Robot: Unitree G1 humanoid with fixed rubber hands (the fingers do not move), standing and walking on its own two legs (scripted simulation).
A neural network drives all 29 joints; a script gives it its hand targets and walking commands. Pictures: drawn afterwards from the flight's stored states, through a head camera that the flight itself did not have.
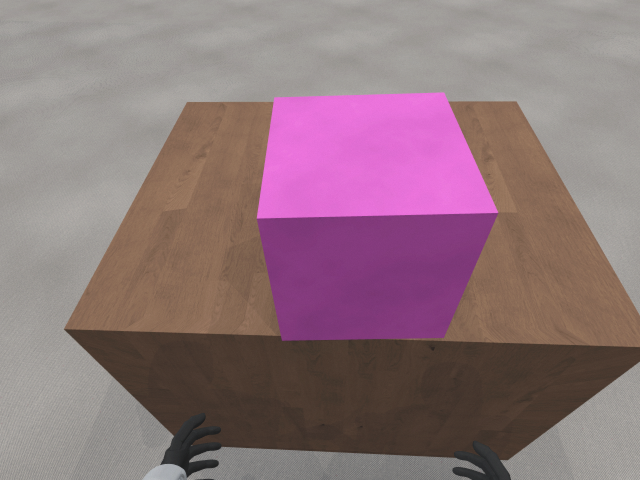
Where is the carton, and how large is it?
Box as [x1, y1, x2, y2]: [257, 92, 497, 340]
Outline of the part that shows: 443,92 274,97 257,213 257,221 282,340 443,337 497,214 495,206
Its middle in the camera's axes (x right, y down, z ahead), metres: +0.07 -0.03 +0.60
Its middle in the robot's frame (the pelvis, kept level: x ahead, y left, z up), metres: +0.47 -0.02 +0.05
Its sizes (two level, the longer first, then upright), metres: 0.260 0.256 0.274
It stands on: a pedestal, 0.69 m high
